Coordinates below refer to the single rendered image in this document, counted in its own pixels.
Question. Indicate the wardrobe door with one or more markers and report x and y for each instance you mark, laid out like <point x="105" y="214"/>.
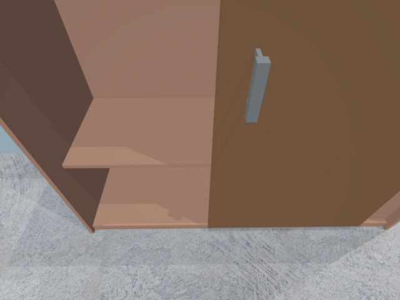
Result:
<point x="325" y="150"/>
<point x="387" y="208"/>

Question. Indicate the handle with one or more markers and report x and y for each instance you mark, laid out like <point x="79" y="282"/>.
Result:
<point x="257" y="86"/>

